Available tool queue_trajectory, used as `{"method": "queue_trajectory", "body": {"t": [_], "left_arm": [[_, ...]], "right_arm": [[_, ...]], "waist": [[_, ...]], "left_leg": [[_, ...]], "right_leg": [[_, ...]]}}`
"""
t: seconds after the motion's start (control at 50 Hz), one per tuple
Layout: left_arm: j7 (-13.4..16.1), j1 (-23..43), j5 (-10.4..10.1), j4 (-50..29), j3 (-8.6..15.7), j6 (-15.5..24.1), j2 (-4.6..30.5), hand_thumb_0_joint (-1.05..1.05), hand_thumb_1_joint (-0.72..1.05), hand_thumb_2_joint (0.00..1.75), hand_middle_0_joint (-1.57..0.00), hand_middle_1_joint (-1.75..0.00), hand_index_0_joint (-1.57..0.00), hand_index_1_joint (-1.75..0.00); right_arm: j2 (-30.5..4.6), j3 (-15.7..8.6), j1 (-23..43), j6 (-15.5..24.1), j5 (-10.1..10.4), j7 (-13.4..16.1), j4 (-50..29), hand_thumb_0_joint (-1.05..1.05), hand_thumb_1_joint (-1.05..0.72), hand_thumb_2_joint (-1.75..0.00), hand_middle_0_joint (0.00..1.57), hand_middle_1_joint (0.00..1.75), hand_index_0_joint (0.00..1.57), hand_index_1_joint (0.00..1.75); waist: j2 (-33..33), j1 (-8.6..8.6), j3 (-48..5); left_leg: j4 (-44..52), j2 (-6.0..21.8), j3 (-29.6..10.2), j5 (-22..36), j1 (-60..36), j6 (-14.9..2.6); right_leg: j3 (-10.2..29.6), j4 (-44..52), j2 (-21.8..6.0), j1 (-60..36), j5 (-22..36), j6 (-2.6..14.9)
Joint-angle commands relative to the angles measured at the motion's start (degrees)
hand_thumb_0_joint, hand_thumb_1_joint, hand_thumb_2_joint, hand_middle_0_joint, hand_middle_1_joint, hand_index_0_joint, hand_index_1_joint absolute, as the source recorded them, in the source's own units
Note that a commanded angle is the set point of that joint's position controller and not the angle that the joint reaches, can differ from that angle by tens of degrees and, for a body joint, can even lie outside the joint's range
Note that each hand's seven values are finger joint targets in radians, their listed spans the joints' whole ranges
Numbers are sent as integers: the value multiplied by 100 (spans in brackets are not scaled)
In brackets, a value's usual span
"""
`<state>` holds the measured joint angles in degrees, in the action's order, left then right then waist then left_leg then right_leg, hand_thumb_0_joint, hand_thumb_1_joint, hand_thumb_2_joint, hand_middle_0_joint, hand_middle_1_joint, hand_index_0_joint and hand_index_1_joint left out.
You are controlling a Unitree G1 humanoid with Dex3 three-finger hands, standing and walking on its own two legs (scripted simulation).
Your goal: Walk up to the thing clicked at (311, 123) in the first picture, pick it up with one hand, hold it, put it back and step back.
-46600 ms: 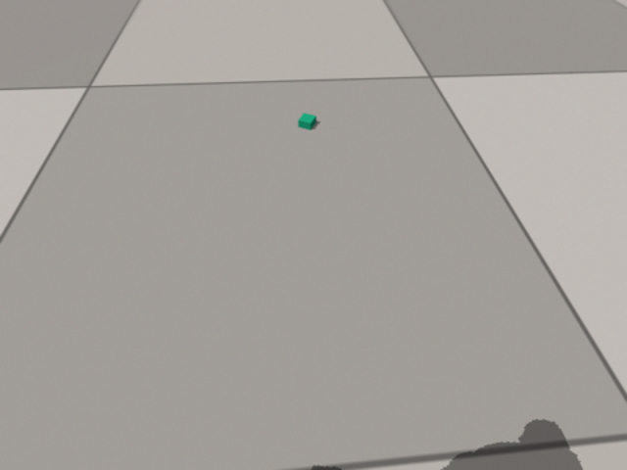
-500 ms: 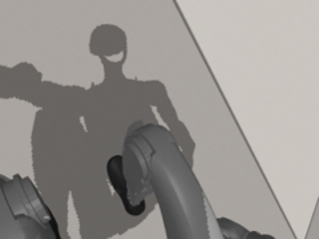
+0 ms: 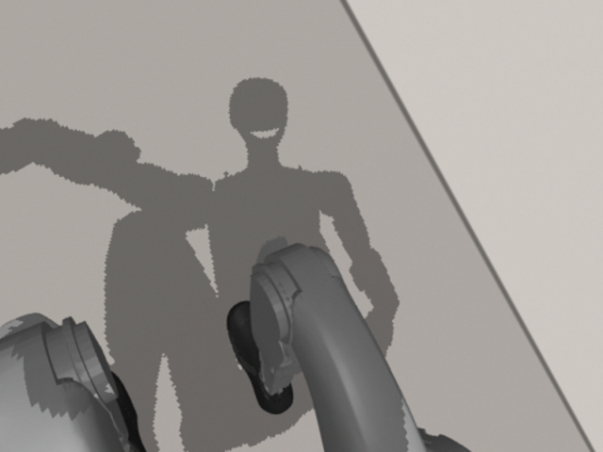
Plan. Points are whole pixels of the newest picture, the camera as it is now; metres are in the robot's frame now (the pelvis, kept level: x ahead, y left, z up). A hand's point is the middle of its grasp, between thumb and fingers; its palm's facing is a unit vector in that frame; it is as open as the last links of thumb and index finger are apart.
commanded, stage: settle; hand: left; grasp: from above
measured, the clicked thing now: out of the picture +0.42 +0.41 -0.23
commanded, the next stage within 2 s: lift in 0.38 s
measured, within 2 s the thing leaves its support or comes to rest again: neither
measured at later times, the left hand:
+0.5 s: hand out of the picture +0.43 +0.40 -0.14, palm faces +0.13 -0.46 -0.88, open 9.3 cm
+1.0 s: hand out of the picture +0.39 +0.39 -0.03, palm faces +0.16 -0.47 -0.87, open 9.2 cm
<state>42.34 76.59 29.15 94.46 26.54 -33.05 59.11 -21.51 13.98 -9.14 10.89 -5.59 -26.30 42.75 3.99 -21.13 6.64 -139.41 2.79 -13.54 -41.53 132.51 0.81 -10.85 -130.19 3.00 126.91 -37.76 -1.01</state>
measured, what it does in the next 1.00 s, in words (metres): rises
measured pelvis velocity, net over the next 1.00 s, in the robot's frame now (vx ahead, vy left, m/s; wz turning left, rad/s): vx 0.00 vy -0.01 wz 0.13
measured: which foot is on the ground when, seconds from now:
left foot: down 0.00-1.00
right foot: down 0.00-1.00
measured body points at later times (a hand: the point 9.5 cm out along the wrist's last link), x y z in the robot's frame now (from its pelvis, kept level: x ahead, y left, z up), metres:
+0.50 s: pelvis +0.00 +0.00 +0.01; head +0.27 +0.09 +0.36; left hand +0.42 +0.42 -0.09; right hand +0.02 -0.26 -0.08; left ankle +0.06 +0.13 -0.30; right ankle +0.11 -0.11 -0.30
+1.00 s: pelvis +0.00 -0.01 +0.06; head +0.21 +0.05 +0.45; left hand +0.38 +0.41 +0.02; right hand +0.07 -0.27 -0.06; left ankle +0.06 +0.13 -0.30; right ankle +0.11 -0.11 -0.30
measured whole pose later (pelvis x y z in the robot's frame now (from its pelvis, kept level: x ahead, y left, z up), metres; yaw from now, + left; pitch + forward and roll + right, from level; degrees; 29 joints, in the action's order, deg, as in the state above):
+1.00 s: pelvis +0.00 -0.01 +0.06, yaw +7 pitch +36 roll -5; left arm 32.7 66.7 28.2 84.3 24.3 -40.4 40.6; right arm -18.2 0.5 -10.1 9.1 -1.3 -20.1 49.7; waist -2.4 -11.7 -9.1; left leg -126.7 3.4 -5.4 -40.7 122.9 0.9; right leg -4.2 -123.3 2.2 121.2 -38.8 0.2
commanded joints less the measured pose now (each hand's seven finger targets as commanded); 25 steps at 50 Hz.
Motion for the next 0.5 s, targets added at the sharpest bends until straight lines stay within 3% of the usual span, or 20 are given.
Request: {"method": "queue_trajectory", "body": {"t": [0.0, 0.04, 0.14, 0.2, 0.36, 0.42, 0.44, 0.46, 0.48], "left_arm": [[280, 1699, 374, -906, -199, 9, 1468, 0, 26, 72, -75, -61, -71, -65], [275, 1630, 413, -788, -194, 2, 1366, 0, 27, 71, -76, -60, -72, -64], [147, 1639, 291, -778, -227, -47, 1168, 0, 31, 71, -78, -60, -75, -63], [33, 1543, 268, -635, -302, -71, 982, 0, 33, 70, -79, -58, -76, -62], [-115, 1711, 554, -719, -324, -108, 1116, 0, 31, 72, -78, -59, -75, -63], [-83, 1807, 639, -811, -207, -130, 1168, 0, 34, 72, -80, -59, -77, -63], [-70, 1772, 584, -808, -207, -130, 1083, 0, 42, 74, -88, -61, -85, -65], [-63, 1817, 622, -813, -199, -136, 1098, 0, 37, 70, -80, -56, -77, -59], [-71, 1805, 559, -794, -204, -133, 979, 0, 45, 74, -88, -62, -85, -66]], "right_arm": [[-1788, -534, -1372, -14, -26, 94, 261, 0, -92, -91, 20, 30, 20, 30], [-1743, -575, -1454, -16, 1, 106, 368, 0, -92, -91, 20, 30, 20, 30], [-1626, -629, -1451, 22, 19, 171, 511, 0, -92, -91, 20, 30, 20, 30], [-1577, -650, -1558, 10, 48, 206, 498, 0, -92, -90, 20, 30, 20, 30], [-1516, -794, -1474, 44, 54, 330, 690, 0, -92, -90, 20, 30, 20, 30], [-1499, -876, -1513, 57, 63, 350, 670, 0, -91, -90, 20, 30, 20, 30], [-1498, -881, -1459, 42, 74, 359, 658, 0, -94, -92, 20, 30, 20, 30], [-1479, -912, -1486, 48, 61, 376, 691, 0, -90, -90, 20, 30, 20, 30], [-1466, -914, -1556, 27, 71, 376, 664, 0, -94, -92, 20, 30, 20, 30]], "waist": [[-3226, -21, -4270], [-3225, 1, -4283], [-2904, 73, -4201], [-2695, 28, -4221], [-2713, 218, -4474], [-2824, 270, -4617], [-2864, 302, -4635], [-2890, 300, -4621], [-2800, 262, -4703]], "left_leg": [[1602, 124, 393, 1298, -3358, -61], [1548, 116, 467, 1232, -3280, -79], [1525, 83, 567, 1309, -3020, -134], [1462, 81, 580, 1461, -3068, -147], [1665, 46, 628, 1307, -3145, -144], [1730, 40, 654, 1269, -3255, -139], [1760, 62, 632, 1276, -3377, -113], [1780, 49, 670, 1245, -3372, -120], [1721, 52, 711, 1303, -3371, -131]], "right_leg": [[-257, 1144, 150, -2045, 1614, 134], [-233, 1218, 179, -2095, 1565, 127], [-180, 1253, 145, -2092, 1585, 61], [-133, 1271, 172, -2108, 1728, 51], [-96, 1275, 134, -2082, 1485, 94], [-78, 1288, 103, -2026, 1415, 113], [-86, 1264, 99, -1951, 1413, 131], [-67, 1321, 101, -1980, 1387, 124], [-34, 1369, 123, -2143, 1461, 105]]}}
